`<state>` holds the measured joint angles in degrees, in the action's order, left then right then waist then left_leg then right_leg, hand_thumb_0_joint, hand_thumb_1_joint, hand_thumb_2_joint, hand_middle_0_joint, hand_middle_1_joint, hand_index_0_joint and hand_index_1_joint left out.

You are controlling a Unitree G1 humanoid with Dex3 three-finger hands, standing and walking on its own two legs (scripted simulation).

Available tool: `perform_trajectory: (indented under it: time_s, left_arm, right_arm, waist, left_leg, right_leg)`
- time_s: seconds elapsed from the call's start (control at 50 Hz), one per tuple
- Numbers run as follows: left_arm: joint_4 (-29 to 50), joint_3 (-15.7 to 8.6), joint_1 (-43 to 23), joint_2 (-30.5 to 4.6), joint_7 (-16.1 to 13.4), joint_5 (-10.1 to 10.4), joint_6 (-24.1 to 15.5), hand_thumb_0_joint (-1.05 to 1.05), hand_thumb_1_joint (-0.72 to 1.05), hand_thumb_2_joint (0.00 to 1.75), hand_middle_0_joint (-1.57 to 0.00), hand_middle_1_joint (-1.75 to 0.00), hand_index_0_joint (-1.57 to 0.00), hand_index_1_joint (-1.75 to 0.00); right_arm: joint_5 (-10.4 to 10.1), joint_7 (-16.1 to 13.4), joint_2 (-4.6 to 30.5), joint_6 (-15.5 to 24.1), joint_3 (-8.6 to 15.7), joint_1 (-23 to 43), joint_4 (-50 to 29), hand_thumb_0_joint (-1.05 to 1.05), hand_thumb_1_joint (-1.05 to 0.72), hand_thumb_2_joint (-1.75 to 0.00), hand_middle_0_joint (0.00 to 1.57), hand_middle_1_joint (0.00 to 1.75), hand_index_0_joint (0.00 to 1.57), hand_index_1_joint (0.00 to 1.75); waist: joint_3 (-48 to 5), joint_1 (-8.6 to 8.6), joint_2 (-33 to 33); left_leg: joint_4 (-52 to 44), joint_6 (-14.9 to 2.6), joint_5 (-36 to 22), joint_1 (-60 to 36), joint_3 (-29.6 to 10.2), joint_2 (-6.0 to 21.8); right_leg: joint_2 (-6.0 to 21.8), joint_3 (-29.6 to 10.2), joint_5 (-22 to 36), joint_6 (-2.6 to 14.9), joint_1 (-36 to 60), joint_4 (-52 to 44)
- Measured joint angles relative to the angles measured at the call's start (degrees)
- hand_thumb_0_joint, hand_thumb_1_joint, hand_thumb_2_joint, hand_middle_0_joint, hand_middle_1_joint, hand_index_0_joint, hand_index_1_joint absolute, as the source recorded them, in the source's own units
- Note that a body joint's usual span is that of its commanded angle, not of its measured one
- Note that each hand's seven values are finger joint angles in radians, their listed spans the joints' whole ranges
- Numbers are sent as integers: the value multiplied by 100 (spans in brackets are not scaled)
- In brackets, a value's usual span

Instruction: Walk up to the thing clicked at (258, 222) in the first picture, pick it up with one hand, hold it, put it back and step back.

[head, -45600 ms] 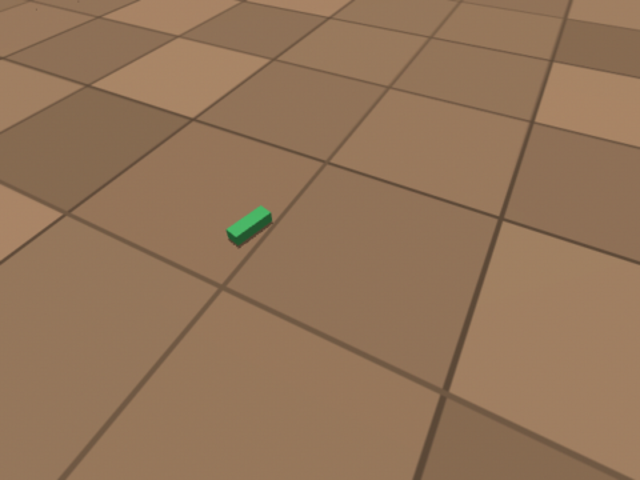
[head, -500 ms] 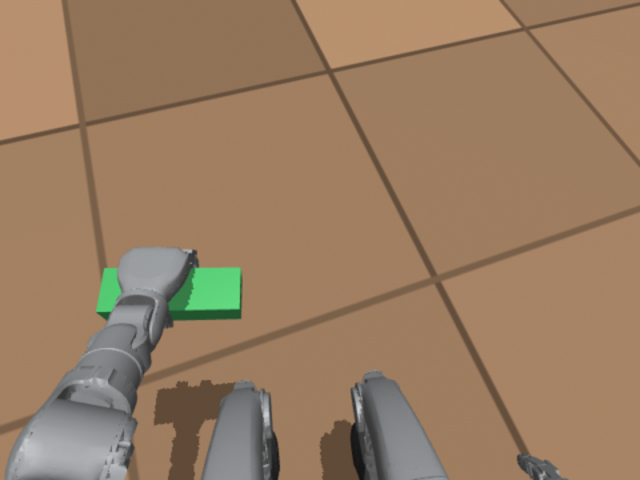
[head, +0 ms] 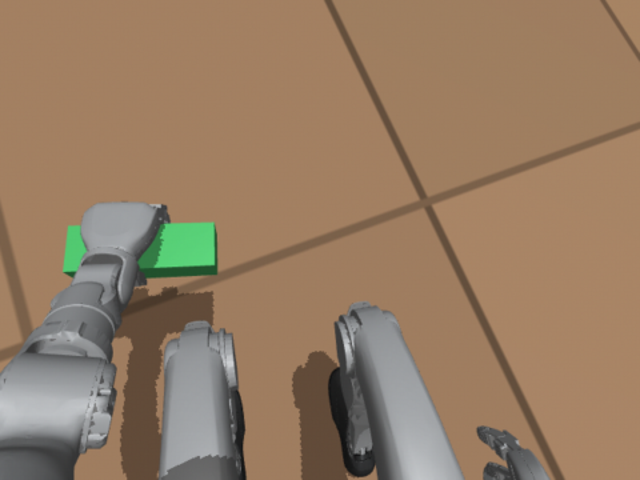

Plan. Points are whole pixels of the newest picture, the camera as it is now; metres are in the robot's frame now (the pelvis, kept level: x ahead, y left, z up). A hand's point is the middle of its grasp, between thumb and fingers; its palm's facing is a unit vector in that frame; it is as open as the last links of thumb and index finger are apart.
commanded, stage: crouch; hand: left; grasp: from above
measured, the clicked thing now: (147, 251) +0.43 +0.20 -0.20
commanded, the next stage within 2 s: lower in 0.72 s
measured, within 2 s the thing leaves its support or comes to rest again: neither
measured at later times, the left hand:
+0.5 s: hand (152, 254) +0.44 +0.21 -0.26, palm faces -0.48 -0.01 -0.88, open 9.6 cm
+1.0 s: hand (157, 254) +0.45 +0.21 -0.30, palm faces -0.49 -0.02 -0.87, open 9.6 cm
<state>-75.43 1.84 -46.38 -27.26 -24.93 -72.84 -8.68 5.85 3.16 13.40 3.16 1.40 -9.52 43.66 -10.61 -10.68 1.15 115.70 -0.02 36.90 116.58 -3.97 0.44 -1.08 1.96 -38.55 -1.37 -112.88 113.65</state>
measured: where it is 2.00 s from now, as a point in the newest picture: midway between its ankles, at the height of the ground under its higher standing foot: (293, 449)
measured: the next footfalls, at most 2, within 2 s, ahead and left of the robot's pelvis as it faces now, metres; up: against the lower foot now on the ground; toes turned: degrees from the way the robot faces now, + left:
none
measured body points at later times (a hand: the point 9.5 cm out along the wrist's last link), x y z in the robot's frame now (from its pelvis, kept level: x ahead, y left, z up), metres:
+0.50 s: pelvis +0.00 -0.01 -0.07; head +0.23 +0.03 +0.31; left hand +0.46 +0.21 -0.21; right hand +0.03 -0.28 -0.19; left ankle +0.08 +0.12 -0.41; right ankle +0.08 -0.13 -0.41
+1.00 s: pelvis -0.01 -0.01 -0.11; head +0.23 +0.04 +0.26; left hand +0.47 +0.21 -0.25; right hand +0.03 -0.28 -0.22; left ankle +0.08 +0.12 -0.41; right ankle +0.08 -0.13 -0.41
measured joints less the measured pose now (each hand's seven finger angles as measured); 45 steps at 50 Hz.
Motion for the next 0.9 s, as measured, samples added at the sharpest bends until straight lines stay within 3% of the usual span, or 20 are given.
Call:
perform_trajectory:
  time_s: [0.08,0.2,0.34,0.54,0.9]
  left_arm:
    - [-168,-39,-144,-53,-133,-39,101,0,3,47,-79,-49,-79,-45]
    - [-362,-105,-341,-122,-135,87,204,0,2,49,-78,-50,-78,-46]
    - [-459,-218,-465,-286,-6,108,54,0,3,49,-77,-50,-78,-46]
    - [-717,-333,-583,-506,-88,-12,-129,0,5,47,-75,-51,-76,-47]
    - [-1026,-344,-810,-718,-209,42,-54,0,5,47,-75,-52,-76,-47]
  right_arm:
    - [67,96,9,46,4,101,-15,1,-91,-90,20,30,21,30]
    - [124,206,0,80,-30,164,-13,1,-91,-90,20,30,20,30]
    - [167,296,-3,52,-86,97,46,1,-91,-90,20,30,20,30]
    - [212,374,32,61,-155,10,115,1,-91,-90,20,30,20,30]
    - [271,418,130,127,-366,124,116,1,-91,-90,20,30,20,30]
  waist:
    - [55,-45,-17]
    - [198,-78,-25]
    - [330,-109,-40]
    - [503,-206,-89]
    - [701,-292,-153]
  left_leg:
    - [267,15,56,250,-29,-4]
    - [577,29,131,473,-52,28]
    - [955,58,198,723,-117,80]
    - [1457,64,192,1135,-176,94]
    - [1995,88,202,1493,-291,98]
  right_leg:
    - [-5,23,-60,7,-238,259]
    - [-47,34,-112,10,-481,565]
    - [-114,85,-131,30,-758,920]
    - [-157,123,-95,19,-1167,1388]
    - [-201,211,-64,12,-1519,1872]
